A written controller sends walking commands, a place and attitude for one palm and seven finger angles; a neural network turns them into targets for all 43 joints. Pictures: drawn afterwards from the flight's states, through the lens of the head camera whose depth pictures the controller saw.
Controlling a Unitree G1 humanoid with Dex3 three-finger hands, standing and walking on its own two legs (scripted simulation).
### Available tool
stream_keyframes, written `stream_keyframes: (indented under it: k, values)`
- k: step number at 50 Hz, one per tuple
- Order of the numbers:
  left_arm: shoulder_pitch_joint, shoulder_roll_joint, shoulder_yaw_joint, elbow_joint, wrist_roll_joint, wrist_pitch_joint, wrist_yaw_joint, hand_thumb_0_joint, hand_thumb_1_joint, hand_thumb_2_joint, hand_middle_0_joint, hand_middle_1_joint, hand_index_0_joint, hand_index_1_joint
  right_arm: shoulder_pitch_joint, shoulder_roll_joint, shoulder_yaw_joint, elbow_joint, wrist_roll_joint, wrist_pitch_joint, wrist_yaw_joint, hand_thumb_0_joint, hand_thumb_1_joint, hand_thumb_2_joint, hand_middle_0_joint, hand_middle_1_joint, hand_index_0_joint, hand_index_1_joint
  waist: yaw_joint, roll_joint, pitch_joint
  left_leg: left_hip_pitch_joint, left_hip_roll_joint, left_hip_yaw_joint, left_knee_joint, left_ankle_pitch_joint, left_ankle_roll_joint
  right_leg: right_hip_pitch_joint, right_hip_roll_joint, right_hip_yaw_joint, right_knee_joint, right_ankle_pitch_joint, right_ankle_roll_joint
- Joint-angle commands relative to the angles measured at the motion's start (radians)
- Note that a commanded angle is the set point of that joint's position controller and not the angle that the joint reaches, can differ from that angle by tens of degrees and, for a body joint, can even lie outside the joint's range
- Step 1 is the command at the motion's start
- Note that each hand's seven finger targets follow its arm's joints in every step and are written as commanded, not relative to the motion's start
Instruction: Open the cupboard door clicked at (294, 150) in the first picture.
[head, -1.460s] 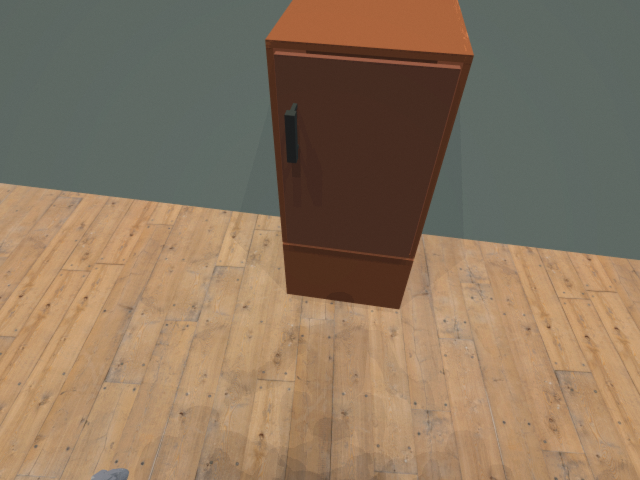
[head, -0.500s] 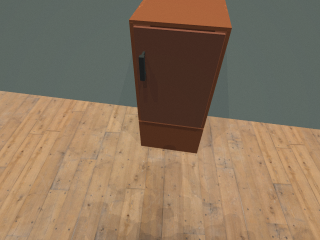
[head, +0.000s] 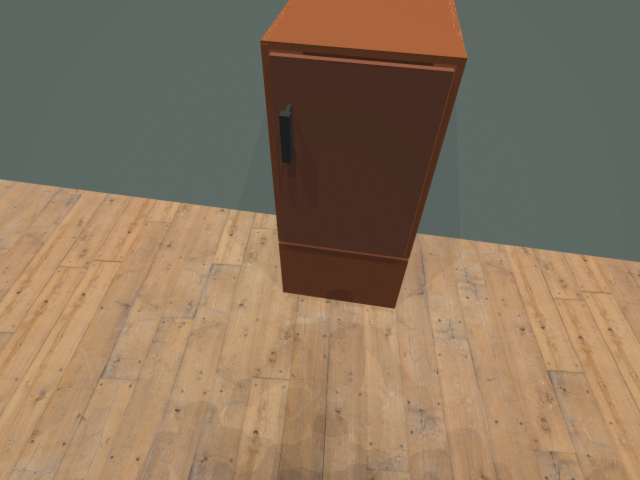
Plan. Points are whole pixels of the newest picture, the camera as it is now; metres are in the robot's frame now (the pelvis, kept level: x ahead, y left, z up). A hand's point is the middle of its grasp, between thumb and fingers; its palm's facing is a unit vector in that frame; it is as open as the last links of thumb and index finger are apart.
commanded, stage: turn to face it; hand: left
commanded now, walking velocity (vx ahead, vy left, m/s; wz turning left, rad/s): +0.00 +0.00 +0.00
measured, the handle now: (288, 133) +0.86 +0.13 -0.03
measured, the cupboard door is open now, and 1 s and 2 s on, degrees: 0 0 0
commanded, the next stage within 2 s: take the last steps up to it in 0.20 s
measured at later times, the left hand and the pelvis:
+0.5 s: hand out of the picture +0.05 +0.20 -0.17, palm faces -0.06 -0.97 -0.25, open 7.4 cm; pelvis +0.01 -0.01 -0.01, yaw -3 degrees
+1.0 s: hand (203, 457) +0.19 +0.19 -0.18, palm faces -0.08 -0.98 -0.16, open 7.4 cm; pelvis +0.16 +0.02 -0.01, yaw -7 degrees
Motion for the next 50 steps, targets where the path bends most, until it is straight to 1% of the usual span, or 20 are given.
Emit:
stream_keyframes:
  k: [1,8,15,17,19,23,25,27,28,30,33,34,35,36,37,38,41,44,46,50]
  values:
    - [-0.039,0.205,0.038,-0.063,0.001,-0.021,0.012,0.000,0.900,0.900,-0.200,-0.300,-0.200,-0.300,-0.044,-0.201,-0.044,-0.057,0.005,-0.018,-0.012,0.000,-0.900,-0.900,0.200,0.300,0.200,0.300,0.001,0.000,-0.042,-0.003,0.117,-0.089,-0.067,0.109,0.028,-0.004,-0.108,0.099,-0.064,0.091,-0.031]
    - [-0.040,0.210,0.041,-0.068,0.002,-0.018,0.011,0.000,0.900,0.900,-0.200,-0.300,-0.200,-0.300,-0.037,-0.204,-0.047,-0.056,0.005,-0.019,-0.015,0.000,-0.900,-0.900,0.200,0.300,0.200,0.300,0.001,0.009,-0.042,0.010,0.124,-0.074,-0.059,0.113,0.026,-0.014,-0.104,0.112,-0.059,0.114,-0.036]
    - [0.002,0.136,0.033,-0.068,0.002,0.005,0.014,0.000,0.900,0.900,-0.200,-0.300,-0.200,-0.300,0.016,-0.122,-0.038,-0.057,0.004,-0.006,-0.022,0.000,-0.900,-0.900,0.200,0.300,0.200,0.300,-0.002,-0.001,-0.052,0.004,0.129,-0.039,-0.018,0.114,0.013,-0.041,-0.093,0.128,-0.006,0.167,-0.028]
    - [0.038,0.099,0.029,-0.055,0.005,0.009,0.010,0.000,0.900,0.900,-0.200,-0.300,-0.200,-0.300,0.041,-0.095,-0.032,-0.048,-0.002,-0.002,-0.015,0.000,-0.900,-0.900,0.200,0.300,0.200,0.300,0.001,0.011,-0.063,0.004,0.131,-0.039,-0.027,-0.064,0.015,-0.051,-0.075,0.127,-0.005,-0.038,-0.028]
    - [0.061,0.082,0.030,-0.052,0.011,0.018,0.001,0.000,0.900,0.900,-0.200,-0.300,-0.200,-0.300,0.056,-0.090,-0.036,-0.043,-0.009,0.007,-0.009,0.000,-0.900,-0.900,0.200,0.300,0.200,0.300,0.004,0.029,0.005,-0.057,0.133,-0.065,-0.076,-0.326,0.029,-0.113,-0.048,0.124,0.004,-0.271,-0.032]
    - [0.129,0.063,0.040,-0.056,0.017,0.010,-0.011,0.000,0.900,0.900,-0.200,-0.300,-0.200,-0.300,0.078,-0.082,-0.045,-0.053,-0.009,0.005,-0.004,0.000,-0.900,-0.900,0.200,0.300,0.200,0.300,0.021,0.010,0.105,-0.161,0.134,-0.077,-0.061,-0.461,0.053,-0.150,-0.033,0.140,0.024,-0.361,-0.053]
    - [0.179,0.057,0.047,-0.049,0.016,0.000,-0.009,0.000,0.900,0.900,-0.200,-0.300,-0.200,-0.300,0.097,-0.048,-0.044,-0.058,-0.008,-0.003,-0.005,0.000,-0.900,-0.900,0.200,0.300,0.200,0.300,0.032,-0.049,0.124,-0.212,0.093,-0.025,0.054,-0.377,0.046,-0.115,-0.066,0.216,-0.013,-0.366,-0.086]
    - [0.256,0.088,0.063,-0.033,0.011,-0.011,-0.002,0.000,0.900,0.900,-0.200,-0.300,-0.200,-0.300,0.105,-0.001,-0.041,-0.073,-0.006,-0.013,-0.004,0.000,-0.900,-0.900,0.200,0.300,0.200,0.300,0.047,-0.160,0.105,-0.321,0.030,0.073,0.247,-0.276,0.022,0.004,-0.170,0.373,-0.101,-0.374,-0.152]
    - [0.294,0.101,0.072,-0.027,0.008,-0.017,0.004,0.000,0.900,0.900,-0.200,-0.300,-0.200,-0.300,0.102,0.008,-0.043,-0.083,-0.006,-0.018,-0.003,0.000,-0.900,-0.900,0.200,0.300,0.200,0.300,0.053,-0.189,0.087,-0.360,0.030,0.102,0.345,-0.276,0.016,0.035,-0.243,0.460,-0.150,-0.377,-0.194]
    - [0.307,0.083,0.081,-0.027,0.012,-0.033,0.014,0.000,0.900,0.900,-0.200,-0.300,-0.200,-0.300,0.070,0.016,-0.049,-0.106,-0.004,-0.029,-0.001,0.000,-0.900,-0.900,0.200,0.300,0.200,0.300,0.058,-0.179,0.106,-0.449,0.063,0.065,0.454,-0.316,0.017,0.071,-0.292,0.497,-0.161,-0.244,-0.251]
    - [0.243,0.049,0.082,-0.039,0.018,-0.041,0.018,0.000,0.900,0.900,-0.200,-0.300,-0.200,-0.300,0.142,0.065,-0.050,-0.089,0.004,-0.045,0.003,0.000,-0.900,-0.900,0.200,0.300,0.200,0.300,0.001,-0.122,0.064,-0.278,0.083,0.062,0.290,-0.283,0.025,-0.012,-0.257,0.341,-0.050,-0.042,-0.224]
    - [0.216,0.032,0.080,-0.044,0.014,-0.039,0.015,0.000,0.900,0.900,-0.200,-0.300,-0.200,-0.300,0.212,0.084,-0.047,-0.062,0.005,-0.048,0.001,0.000,-0.900,-0.900,0.200,0.300,0.200,0.300,-0.032,-0.113,0.047,-0.114,0.059,0.105,0.170,-0.169,0.021,-0.115,-0.202,0.263,-0.010,-0.056,-0.185]
    - [0.198,-0.001,0.076,-0.046,0.008,-0.034,0.012,0.000,0.900,0.900,-0.200,-0.300,-0.200,-0.300,0.319,0.080,-0.048,-0.022,0.005,-0.056,-0.007,0.000,-0.900,-0.900,0.200,0.300,0.200,0.300,-0.074,-0.038,0.020,0.070,0.042,0.101,0.068,-0.103,0.023,-0.222,-0.116,0.180,0.111,-0.078,-0.142]
    - [0.194,-0.063,0.067,-0.060,0.000,-0.028,0.004,0.000,0.900,0.900,-0.200,-0.300,-0.200,-0.300,0.447,-0.002,-0.073,0.020,-0.006,-0.063,-0.022,0.000,-0.900,-0.900,0.200,0.300,0.200,0.300,-0.112,0.186,0.001,0.214,0.201,-0.157,-0.060,-0.248,0.068,-0.404,0.004,0.073,0.398,-0.149,-0.084]
    - [0.159,-0.096,0.059,-0.093,0.003,-0.034,0.003,0.000,0.900,0.900,-0.200,-0.300,-0.200,-0.300,0.543,-0.070,-0.092,0.037,-0.010,-0.061,-0.031,0.000,-0.900,-0.900,0.200,0.300,0.200,0.300,-0.129,0.339,0.017,0.241,0.408,-0.415,-0.196,-0.292,0.133,-0.558,0.051,-0.031,0.628,-0.357,-0.043]
    - [0.147,-0.076,0.068,-0.101,0.011,-0.032,0.005,0.000,0.900,0.900,-0.200,-0.300,-0.200,-0.300,0.500,-0.050,-0.083,0.019,-0.010,-0.049,-0.033,0.000,-0.900,-0.900,0.200,0.300,0.200,0.300,-0.107,0.196,0.044,0.187,0.449,-0.451,-0.213,-0.340,0.181,-0.574,-0.009,0.037,0.714,-0.329,-0.056]
    - [0.162,-0.114,0.070,-0.053,0.025,-0.023,-0.011,0.000,0.900,0.900,-0.200,-0.300,-0.200,-0.300,0.363,0.066,-0.054,-0.016,-0.005,-0.063,-0.031,0.000,-0.900,-0.900,0.200,0.300,0.200,0.300,-0.038,0.046,0.169,-0.013,0.353,-0.230,-0.235,-0.222,0.155,-0.542,-0.080,0.027,0.785,-0.134,-0.045]
    - [0.196,-0.147,0.064,-0.039,0.021,-0.016,-0.018,0.000,0.900,0.900,-0.200,-0.300,-0.200,-0.300,0.390,0.099,-0.044,0.008,0.001,-0.086,-0.040,0.000,-0.900,-0.900,0.200,0.300,0.200,0.300,-0.007,0.082,0.137,0.051,0.295,-0.054,-0.192,0.174,0.146,-0.547,-0.087,-0.009,0.765,-0.045,-0.017]
    - [0.174,-0.153,0.063,-0.054,0.018,-0.010,-0.019,0.000,0.900,0.900,-0.200,-0.300,-0.200,-0.300,0.404,0.103,-0.047,0.021,0.000,-0.088,-0.041,0.000,-0.900,-0.900,0.200,0.300,0.200,0.300,-0.005,0.086,0.119,0.093,0.287,0.004,-0.180,0.271,0.171,-0.564,-0.093,-0.032,0.710,-0.029,-0.011]
    - [0.044,-0.165,0.059,-0.108,0.014,-0.014,-0.023,0.000,0.900,0.900,-0.200,-0.300,-0.200,-0.300,0.436,0.116,-0.049,0.045,-0.005,-0.083,-0.042,0.000,-0.900,-0.900,0.200,0.300,0.200,0.300,-0.024,0.101,0.152,0.098,0.251,0.080,-0.166,0.405,0.155,-0.526,-0.081,-0.102,0.475,0.031,-0.015]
